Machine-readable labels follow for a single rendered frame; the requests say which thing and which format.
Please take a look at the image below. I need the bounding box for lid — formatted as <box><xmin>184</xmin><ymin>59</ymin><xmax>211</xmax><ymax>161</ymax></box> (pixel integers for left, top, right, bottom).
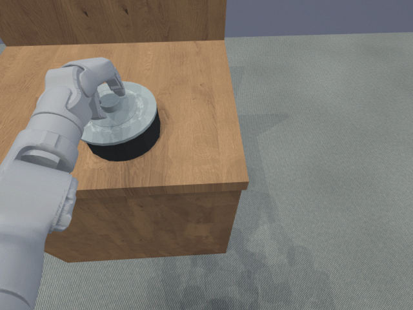
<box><xmin>80</xmin><ymin>81</ymin><xmax>157</xmax><ymax>146</ymax></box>

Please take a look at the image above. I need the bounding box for table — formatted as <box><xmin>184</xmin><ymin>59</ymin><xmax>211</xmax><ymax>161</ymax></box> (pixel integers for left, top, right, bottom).
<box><xmin>0</xmin><ymin>0</ymin><xmax>249</xmax><ymax>263</ymax></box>

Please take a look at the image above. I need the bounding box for left robot hand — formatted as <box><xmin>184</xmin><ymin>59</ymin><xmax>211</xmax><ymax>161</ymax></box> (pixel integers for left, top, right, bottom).
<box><xmin>68</xmin><ymin>57</ymin><xmax>125</xmax><ymax>120</ymax></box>

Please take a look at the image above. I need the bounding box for robot left upper arm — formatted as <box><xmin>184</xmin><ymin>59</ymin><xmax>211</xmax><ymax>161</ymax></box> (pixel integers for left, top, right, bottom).
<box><xmin>0</xmin><ymin>160</ymin><xmax>78</xmax><ymax>310</ymax></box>

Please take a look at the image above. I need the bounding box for pot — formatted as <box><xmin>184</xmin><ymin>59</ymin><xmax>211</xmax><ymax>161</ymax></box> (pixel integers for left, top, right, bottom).
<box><xmin>87</xmin><ymin>111</ymin><xmax>161</xmax><ymax>161</ymax></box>

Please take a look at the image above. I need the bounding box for robot left forearm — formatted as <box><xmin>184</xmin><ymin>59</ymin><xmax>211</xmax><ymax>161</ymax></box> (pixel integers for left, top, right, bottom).
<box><xmin>0</xmin><ymin>63</ymin><xmax>97</xmax><ymax>184</ymax></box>

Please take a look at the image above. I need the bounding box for knob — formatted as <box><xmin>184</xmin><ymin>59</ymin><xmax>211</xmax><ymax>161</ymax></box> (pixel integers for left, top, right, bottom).
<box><xmin>99</xmin><ymin>93</ymin><xmax>122</xmax><ymax>113</ymax></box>

